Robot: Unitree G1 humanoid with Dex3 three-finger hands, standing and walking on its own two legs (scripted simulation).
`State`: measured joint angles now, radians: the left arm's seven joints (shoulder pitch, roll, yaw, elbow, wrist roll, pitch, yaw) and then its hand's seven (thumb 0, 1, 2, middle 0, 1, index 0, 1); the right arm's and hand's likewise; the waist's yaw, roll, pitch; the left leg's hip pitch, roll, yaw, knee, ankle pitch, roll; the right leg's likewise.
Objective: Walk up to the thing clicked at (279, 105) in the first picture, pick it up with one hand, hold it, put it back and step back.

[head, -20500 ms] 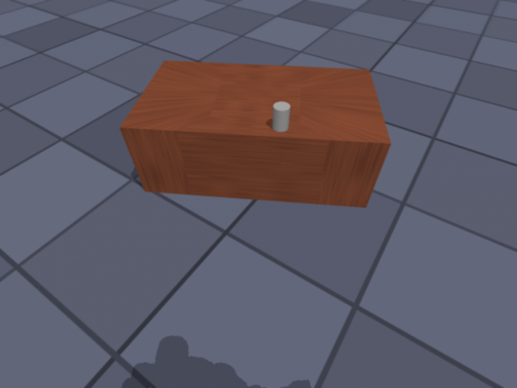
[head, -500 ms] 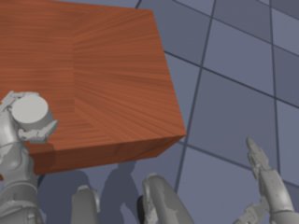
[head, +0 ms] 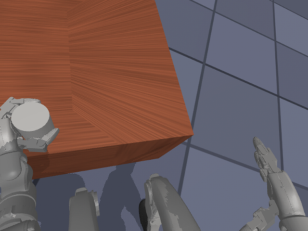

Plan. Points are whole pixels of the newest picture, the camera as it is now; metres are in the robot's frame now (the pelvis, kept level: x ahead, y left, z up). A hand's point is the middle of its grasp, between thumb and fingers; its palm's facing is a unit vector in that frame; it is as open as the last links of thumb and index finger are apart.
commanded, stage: lower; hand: left
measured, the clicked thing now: (36, 125) +0.43 +0.21 -0.08
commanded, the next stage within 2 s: loosen in 0.28 s
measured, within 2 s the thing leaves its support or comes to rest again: rests again in 0.12 s
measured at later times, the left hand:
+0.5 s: hand (39, 127) +0.43 +0.21 -0.09, palm faces +0.20 -0.98 -0.03, open 10.0 cm
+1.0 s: hand (37, 126) +0.43 +0.21 -0.09, palm faces +0.22 -0.98 +0.00, open 16.5 cm
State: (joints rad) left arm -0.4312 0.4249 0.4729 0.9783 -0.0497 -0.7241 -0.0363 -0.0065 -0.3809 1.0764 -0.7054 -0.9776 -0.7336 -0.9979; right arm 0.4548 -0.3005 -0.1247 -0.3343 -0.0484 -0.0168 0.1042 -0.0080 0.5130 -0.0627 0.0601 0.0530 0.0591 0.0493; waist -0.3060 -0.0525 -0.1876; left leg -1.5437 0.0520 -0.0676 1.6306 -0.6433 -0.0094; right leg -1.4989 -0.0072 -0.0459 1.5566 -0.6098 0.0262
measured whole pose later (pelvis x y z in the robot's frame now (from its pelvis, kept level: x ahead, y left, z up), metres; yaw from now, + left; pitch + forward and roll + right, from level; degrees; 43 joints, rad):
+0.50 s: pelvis -0.01 +0.00 -0.02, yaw +0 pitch +32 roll -5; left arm -0.45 0.45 0.50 1.00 -0.05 -0.75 -0.05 -0.01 -0.37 1.05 -0.71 -0.96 -0.74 -0.98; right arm 0.46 -0.32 -0.14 -0.39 -0.03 -0.02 0.11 -0.01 0.52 -0.06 0.06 0.05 0.06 0.05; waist -0.33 -0.05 -0.19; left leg -1.61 0.05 -0.08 1.68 -0.65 -0.02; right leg -1.56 -0.01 -0.05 1.61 -0.62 0.02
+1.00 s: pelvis -0.01 +0.00 -0.02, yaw +0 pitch +32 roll -5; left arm -0.46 0.44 0.49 0.98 -0.06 -0.74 -0.04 -0.02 -0.58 0.09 -0.29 -0.21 -0.30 -0.19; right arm 0.47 -0.31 -0.14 -0.39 -0.03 -0.01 0.11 -0.01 0.51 -0.05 0.06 0.05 0.06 0.05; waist -0.33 -0.05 -0.19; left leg -1.61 0.05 -0.07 1.69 -0.64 -0.01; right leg -1.56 -0.01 -0.05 1.62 -0.61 0.03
